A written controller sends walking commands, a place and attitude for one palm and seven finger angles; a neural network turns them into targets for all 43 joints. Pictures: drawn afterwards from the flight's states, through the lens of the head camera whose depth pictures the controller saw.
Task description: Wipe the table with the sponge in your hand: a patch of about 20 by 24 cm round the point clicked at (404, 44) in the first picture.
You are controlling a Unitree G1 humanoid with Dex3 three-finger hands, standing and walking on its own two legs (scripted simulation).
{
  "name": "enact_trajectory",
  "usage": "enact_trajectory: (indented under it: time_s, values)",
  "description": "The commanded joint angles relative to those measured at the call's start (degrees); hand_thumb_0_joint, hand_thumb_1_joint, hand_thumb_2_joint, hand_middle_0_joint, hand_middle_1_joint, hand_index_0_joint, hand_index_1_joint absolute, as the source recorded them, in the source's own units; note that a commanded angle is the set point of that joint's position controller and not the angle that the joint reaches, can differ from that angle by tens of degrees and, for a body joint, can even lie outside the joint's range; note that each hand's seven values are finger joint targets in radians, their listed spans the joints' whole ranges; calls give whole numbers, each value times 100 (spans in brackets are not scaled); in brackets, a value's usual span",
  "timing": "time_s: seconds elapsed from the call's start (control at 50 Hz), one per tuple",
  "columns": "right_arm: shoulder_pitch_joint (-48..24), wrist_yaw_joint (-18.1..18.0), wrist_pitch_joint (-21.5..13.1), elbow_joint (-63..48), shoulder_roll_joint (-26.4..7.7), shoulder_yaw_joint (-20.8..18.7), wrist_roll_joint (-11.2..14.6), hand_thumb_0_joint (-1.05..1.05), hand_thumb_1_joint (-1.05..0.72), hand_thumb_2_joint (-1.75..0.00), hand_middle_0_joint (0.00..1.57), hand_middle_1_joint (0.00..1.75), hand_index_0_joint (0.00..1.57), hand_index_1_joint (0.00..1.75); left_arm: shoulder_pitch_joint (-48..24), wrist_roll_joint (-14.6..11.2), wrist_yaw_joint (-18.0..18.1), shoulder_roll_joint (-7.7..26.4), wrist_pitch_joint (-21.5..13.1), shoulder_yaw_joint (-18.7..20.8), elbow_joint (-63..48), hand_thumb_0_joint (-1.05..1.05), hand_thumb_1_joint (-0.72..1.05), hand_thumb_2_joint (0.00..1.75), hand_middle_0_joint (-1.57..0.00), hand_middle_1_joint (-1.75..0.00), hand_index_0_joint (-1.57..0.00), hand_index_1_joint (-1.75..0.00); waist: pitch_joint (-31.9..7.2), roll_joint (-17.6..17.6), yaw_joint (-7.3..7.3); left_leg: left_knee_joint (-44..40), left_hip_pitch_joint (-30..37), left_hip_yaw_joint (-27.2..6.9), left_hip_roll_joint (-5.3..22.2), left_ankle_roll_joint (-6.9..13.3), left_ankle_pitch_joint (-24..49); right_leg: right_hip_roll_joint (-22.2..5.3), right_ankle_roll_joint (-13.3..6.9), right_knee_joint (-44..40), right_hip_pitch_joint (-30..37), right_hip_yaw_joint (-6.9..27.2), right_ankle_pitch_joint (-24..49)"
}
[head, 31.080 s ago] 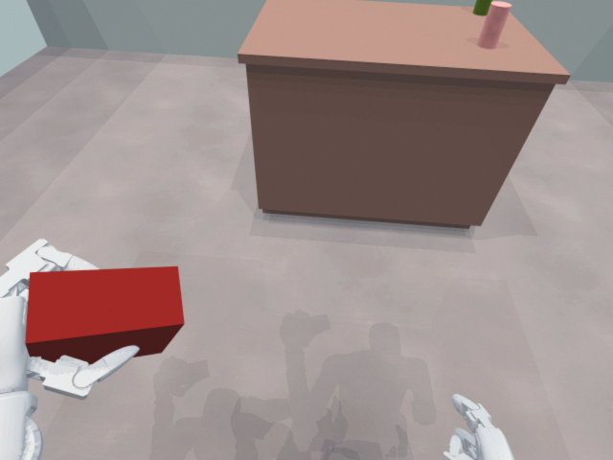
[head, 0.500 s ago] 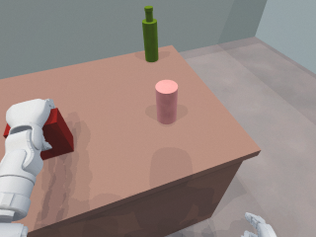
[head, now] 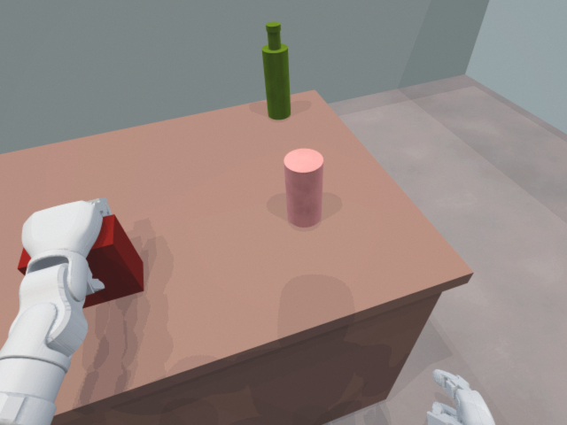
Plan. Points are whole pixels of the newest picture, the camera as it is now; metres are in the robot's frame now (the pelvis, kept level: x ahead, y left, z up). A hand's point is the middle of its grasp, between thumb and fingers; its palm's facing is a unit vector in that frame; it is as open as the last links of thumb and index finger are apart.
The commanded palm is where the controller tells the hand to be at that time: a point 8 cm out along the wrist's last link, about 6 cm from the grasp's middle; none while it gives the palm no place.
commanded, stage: wipe back along the first lane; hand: left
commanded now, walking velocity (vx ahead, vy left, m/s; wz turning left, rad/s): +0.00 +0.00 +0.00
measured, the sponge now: (95, 272) +0.30 +0.33 +0.06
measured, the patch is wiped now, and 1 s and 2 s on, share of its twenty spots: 1.00 1.00 1.00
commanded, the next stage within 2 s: lift the sponge slowly off the table in 0.64 s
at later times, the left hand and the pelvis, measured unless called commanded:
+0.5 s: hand (81, 282) +0.26 +0.30 +0.10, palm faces +0.05 -0.02 -1.00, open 10.1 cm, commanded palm +0.21 +0.28 +0.13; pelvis +0.00 +0.00 +0.00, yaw +0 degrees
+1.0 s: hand (80, 302) +0.23 +0.29 +0.10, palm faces +0.04 -0.04 -1.00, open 10.1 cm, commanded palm +0.20 +0.27 +0.16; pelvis -0.01 -0.01 +0.00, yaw +0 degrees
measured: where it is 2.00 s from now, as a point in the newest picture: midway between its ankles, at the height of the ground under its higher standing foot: outside the picture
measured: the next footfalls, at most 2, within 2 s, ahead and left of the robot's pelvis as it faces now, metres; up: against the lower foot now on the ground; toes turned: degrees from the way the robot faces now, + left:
none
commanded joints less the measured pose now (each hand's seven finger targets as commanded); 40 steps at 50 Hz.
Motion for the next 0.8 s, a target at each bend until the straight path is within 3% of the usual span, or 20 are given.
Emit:
enact_trajectory:
  time_s: [0.0, 0.02, 0.1, 0.12, 0.16, 0.22, 0.28, 0.3, 0.36, 0.44, 0.5, 0.52, 0.6, 0.62, 0.64, 0.66, 0.68, 0.7, 0.72, 0.78]
  values:
    - [-1092, -34, -317, -993, -678, -220, -18, 0, -90, -90, 20, 30, 20, 30, -310, -173, -198, 952, 88, 307, -785, 0, 10, 130, -120, -160, -120, -160, -775, -466, 125, -293, 932, -7, -175, 262, 1485, 313, -371, -304, -105, -236, 1838]
    - [-1096, -42, -331, -1049, -646, -213, -23, 0, -90, -90, 20, 30, 20, 30, -180, -185, -196, 816, 122, 213, -863, 0, 10, 130, -120, -160, -120, -160, -792, -502, 158, -285, 923, 6, -207, 270, 1473, 322, -356, -301, -90, -262, 1812]
    - [-1209, -71, -345, -1005, -648, -180, -30, 0, -90, -90, 20, 30, 20, 30, -128, -226, -171, 953, 210, 354, -1046, 0, 10, 130, -120, -160, -120, -160, -684, -500, 159, -318, 940, 7, -184, 242, 1430, 311, -360, -326, -97, -222, 1793]
    - [-1192, -81, -363, -1056, -618, -163, -29, 0, -90, -90, 20, 30, 20, 30, -103, -245, -179, 778, 244, 198, -1072, 0, 10, 130, -120, -160, -120, -160, -708, -497, 168, -317, 932, 16, -208, 253, 1427, 314, -345, -319, -89, -262, 1780]
    - [-1208, -96, -356, -989, -637, -164, -27, 0, -90, -90, 20, 30, 20, 30, -28, -215, -173, 903, 295, 309, -935, 0, 10, 130, -120, -160, -120, -160, -610, -516, 181, -316, 936, 24, -202, 236, 1384, 310, -352, -357, -120, -235, 1739]
    - [-1275, -64, -412, -1092, -581, -159, -41, 0, -90, -90, 20, 30, 20, 30, 340, -233, -195, 688, 298, 179, -1334, 0, 10, 130, -120, -160, -120, -160, -829, -406, 234, -257, 1060, 42, -218, 245, 1627, 305, -354, -283, 36, -225, 2003]
    - [-1307, -43, -421, -1094, -583, -150, -52, 0, -90, -90, 20, 30, 20, 30, 648, -305, -207, 738, 316, 291, -1545, 0, 10, 130, -120, -160, -120, -160, -797, -587, 242, -209, 1036, 65, -214, 242, 1701, 283, -321, -274, 81, -178, 2245]
    - [-1340, -34, -432, -1095, -598, -163, -65, 0, -90, -90, 20, 30, 20, 30, 791, -324, -188, 909, 309, 503, -1663, 0, 10, 130, -120, -160, -120, -160, -869, -601, 282, -194, 1064, 50, -209, 235, 1783, 289, -339, -246, 170, -144, 2351]
    - [-1355, -28, -442, -1150, -553, -135, -60, 0, -90, -90, 20, 30, 20, 30, 1051, -358, -186, 628, 381, 288, -1841, 0, 10, 130, -120, -160, -120, -160, -635, -533, 280, -225, 1016, 38, -195, 224, 1754, 288, -319, -268, 25, -209, 2224]
    - [-1412, 9, -505, -1191, -505, -131, -63, 0, -90, -90, 20, 30, 20, 30, 1299, -333, -129, 378, 409, 98, -2221, 0, 10, 130, -120, -160, -120, -160, -664, -440, 289, -235, 1068, 19, -174, 217, 1756, 294, -327, -241, 7, -203, 2128]
    - [-1521, -9, -516, -1168, -533, -137, -82, 0, -90, -90, 20, 30, 20, 30, 1426, -335, -80, 562, 451, 286, -2381, 0, 10, 130, -120, -160, -120, -160, -632, -538, 317, -254, 1058, 17, -170, 213, 1623, 301, -340, -263, 46, -121, 2084]
    - [-1474, -13, -529, -1227, -503, -117, -78, 0, -90, -90, 20, 30, 20, 30, 1503, -363, -77, 390, 489, 142, -2422, 0, 10, 130, -120, -160, -120, -160, -669, -599, 334, -237, 1030, 36, -188, 220, 1644, 297, -319, -231, 72, -198, 2093]
    - [-1599, -22, -555, -1183, -514, -118, -77, 0, -90, -90, 20, 30, 20, 30, 1656, -336, -54, 511, 562, 254, -2586, 0, 10, 130, -120, -160, -120, -160, -531, -576, 339, -250, 1046, 14, -174, 211, 1504, 299, -335, -281, 14, -69, 1956]
    - [-1559, -25, -574, -1235, -486, -98, -79, 0, -90, -90, 20, 30, 20, 30, 1644, -340, -66, 312, 582, 51, -2653, 0, 10, 130, -120, -160, -120, -160, -592, -539, 337, -233, 1025, 51, -199, 221, 1493, 290, -312, -249, 28, -151, 1934]
    - [-1525, -24, -580, -1175, -491, -107, -77, 0, -90, -90, 20, 30, 20, 30, 1837, -328, -60, 448, 585, 202, -2582, 0, 10, 130, -120, -160, -120, -160, -531, -598, 348, -234, 1023, 12, -181, 214, 1529, 290, -318, -253, 22, -121, 1958]
    - [-1552, -26, -575, -1198, -495, -100, -82, 0, -90, -90, 20, 30, 20, 30, 1905, -342, -84, 327, 613, 84, -2600, 0, 10, 130, -120, -160, -120, -160, -475, -586, 353, -243, 1005, 37, -186, 216, 1493, 290, -309, -262, 12, -140, 1947]
    - [-1523, -22, -580, -1188, -493, -109, -84, 0, -90, -90, 20, 30, 20, 30, 1983, -345, -76, 426, 602, 192, -2687, 0, 10, 130, -120, -160, -120, -160, -522, -698, 369, -215, 1006, 29, -190, 221, 1516, 282, -298, -248, 49, -121, 1999]
    - [-1651, -21, -595, -1196, -502, -96, -90, 0, -90, -90, 20, 30, 20, 30, 2024, -340, -77, 541, 614, 292, -2758, 0, 10, 130, -120, -160, -120, -160, -480, -569, 385, -235, 1026, 22, -182, 215, 1455, 300, -331, -268, 43, -31, 1941]
    - [-1596, -38, -586, -1211, -481, -69, -83, 0, -90, -90, 20, 30, 20, 30, 1818, -307, -91, 413, 655, 117, -2701, 0, 10, 130, -120, -160, -120, -160, -378, -567, 345, -242, 946, 38, -186, 211, 1382, 290, -313, -260, -35, -110, 1806]
    - [-1585, -79, -595, -1153, -497, -78, -98, 0, -90, -90, 20, 30, 20, 30, 1527, -258, -84, 643, 645, 255, -2749, 0, 10, 130, -120, -160, -120, -160, -423, -487, 351, -271, 1007, 19, -198, 223, 1313, 280, -314, -303, -48, -90, 1657]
